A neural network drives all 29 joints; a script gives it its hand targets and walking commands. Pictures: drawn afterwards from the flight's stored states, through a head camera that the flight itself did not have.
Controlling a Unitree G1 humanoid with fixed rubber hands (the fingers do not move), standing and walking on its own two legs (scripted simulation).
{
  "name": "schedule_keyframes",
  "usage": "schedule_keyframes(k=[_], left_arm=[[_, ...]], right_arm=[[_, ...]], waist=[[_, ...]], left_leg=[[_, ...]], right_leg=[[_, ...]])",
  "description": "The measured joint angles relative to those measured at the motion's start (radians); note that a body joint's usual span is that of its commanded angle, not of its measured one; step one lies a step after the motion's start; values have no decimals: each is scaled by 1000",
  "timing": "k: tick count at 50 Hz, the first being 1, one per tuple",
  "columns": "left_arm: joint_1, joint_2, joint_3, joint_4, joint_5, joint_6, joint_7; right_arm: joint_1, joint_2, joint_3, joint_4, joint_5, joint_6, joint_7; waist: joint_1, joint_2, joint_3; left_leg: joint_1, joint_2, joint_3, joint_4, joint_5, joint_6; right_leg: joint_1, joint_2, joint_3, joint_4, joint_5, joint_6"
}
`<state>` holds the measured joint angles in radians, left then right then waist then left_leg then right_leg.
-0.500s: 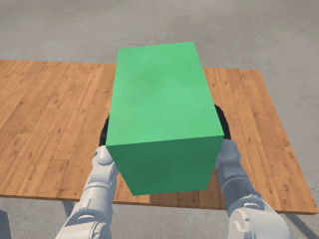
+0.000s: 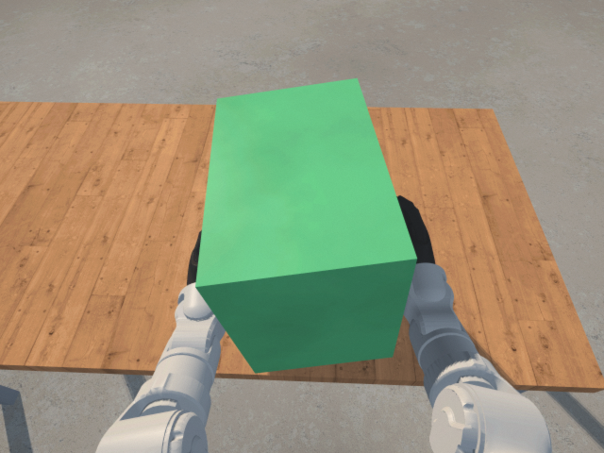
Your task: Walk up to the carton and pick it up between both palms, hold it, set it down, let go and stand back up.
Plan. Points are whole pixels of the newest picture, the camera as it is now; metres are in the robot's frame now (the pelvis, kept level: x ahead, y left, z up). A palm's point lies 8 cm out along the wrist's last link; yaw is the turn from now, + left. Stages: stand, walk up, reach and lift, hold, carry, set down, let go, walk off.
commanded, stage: set down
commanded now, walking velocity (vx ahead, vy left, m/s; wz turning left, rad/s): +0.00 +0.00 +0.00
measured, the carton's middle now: (305, 228) +0.44 -0.02 +0.02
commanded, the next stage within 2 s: none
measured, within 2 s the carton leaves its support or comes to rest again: rests again in 0.36 s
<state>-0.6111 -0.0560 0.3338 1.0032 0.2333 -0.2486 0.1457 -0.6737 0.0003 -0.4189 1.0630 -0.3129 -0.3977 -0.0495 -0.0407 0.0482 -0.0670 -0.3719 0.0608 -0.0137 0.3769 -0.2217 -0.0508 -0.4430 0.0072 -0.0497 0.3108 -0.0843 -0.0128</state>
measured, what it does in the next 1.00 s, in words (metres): stands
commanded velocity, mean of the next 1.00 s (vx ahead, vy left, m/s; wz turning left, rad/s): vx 0.00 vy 0.00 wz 0.00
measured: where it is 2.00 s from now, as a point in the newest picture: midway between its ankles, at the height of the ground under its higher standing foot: outside the picture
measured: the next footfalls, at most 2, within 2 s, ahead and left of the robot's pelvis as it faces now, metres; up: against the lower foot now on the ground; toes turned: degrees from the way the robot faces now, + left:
none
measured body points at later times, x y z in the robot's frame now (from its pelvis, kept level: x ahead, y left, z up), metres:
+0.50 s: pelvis -0.01 -0.01 -0.01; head +0.10 -0.03 +0.43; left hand +0.40 +0.12 -0.02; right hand +0.39 -0.18 -0.01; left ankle -0.04 +0.15 -0.74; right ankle +0.03 -0.11 -0.74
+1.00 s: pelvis -0.02 +0.01 -0.02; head +0.03 -0.01 +0.43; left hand +0.40 +0.14 +0.03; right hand +0.40 -0.22 +0.04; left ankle -0.04 +0.15 -0.74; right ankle +0.03 -0.11 -0.74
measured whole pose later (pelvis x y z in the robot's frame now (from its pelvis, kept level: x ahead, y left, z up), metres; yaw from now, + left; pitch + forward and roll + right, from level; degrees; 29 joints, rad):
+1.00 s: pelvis -0.02 +0.01 -0.02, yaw -2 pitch +17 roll +0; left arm -0.76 0.09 0.01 1.23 -0.16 -0.31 0.16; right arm -0.84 -0.28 0.05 1.27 0.29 -0.26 -0.05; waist 0.01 0.05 -0.20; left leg -0.57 0.05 0.04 0.56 -0.28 -0.04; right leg -0.66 0.00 0.01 0.50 -0.13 0.00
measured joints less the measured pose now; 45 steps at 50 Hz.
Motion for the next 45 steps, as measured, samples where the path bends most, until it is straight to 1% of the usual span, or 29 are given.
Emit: schedule_keyframes(k=[9,18,23,26,29,32,34,38,40,43,45], left_arm=[[-20,14,13,62,-16,-88,-1],[-52,21,33,122,-24,-156,-4],[-60,18,42,147,-27,-196,-4],[-66,26,41,176,-26,-230,-2],[-79,33,34,201,-33,-245,3],[-97,49,-7,227,-59,-244,0],[-112,62,-46,231,-102,-229,6],[-131,97,-136,184,-231,-204,26],[-141,118,-182,165,-283,-186,29],[-149,139,-234,156,-326,-144,20],[-148,144,-260,162,-345,-109,14]], right_arm=[[-13,8,-23,13,-40,-47,-11],[-31,2,-41,49,-63,-81,-24],[-27,-5,-41,67,-63,-93,-34],[-30,-8,-35,80,-51,-108,-34],[-42,-26,-14,104,-35,-110,-31],[-63,-73,65,156,33,-97,-27],[-77,-111,145,183,124,-73,-31],[-89,-166,279,152,334,-35,-51],[-96,-188,334,125,422,-13,-56],[-113,-222,412,112,522,31,-48],[-126,-244,450,125,568,66,-35]], waist=[[3,6,-21],[14,17,-36],[19,20,-42],[22,18,-47],[28,13,-53],[39,10,-68],[47,9,-85],[49,12,-124],[48,13,-141],[50,13,-148],[52,12,-144]], left_leg=[[-71,-2,2,5,12,-3],[-113,-3,10,7,17,-3],[-133,-4,15,13,15,-3],[-146,-3,20,20,12,-2],[-160,-3,26,30,8,-1],[-185,-2,31,52,0,1],[-210,-1,33,75,-9,2],[-265,-4,33,124,-25,6],[-281,-6,34,144,-33,8],[-269,-7,41,161,-42,12],[-242,-8,46,165,-47,13]], right_leg=[[-80,-2,3,21,5,-4],[-132,-3,11,36,6,-6],[-154,-3,15,46,3,-5],[-171,-2,20,55,1,-5],[-187,-2,27,64,0,-5],[-209,0,32,75,0,-2],[-230,0,34,86,-1,0],[-278,-3,36,120,-9,6],[-293,-5,39,136,-14,8],[-282,-6,47,149,-18,11],[-259,-7,52,155,-22,13]])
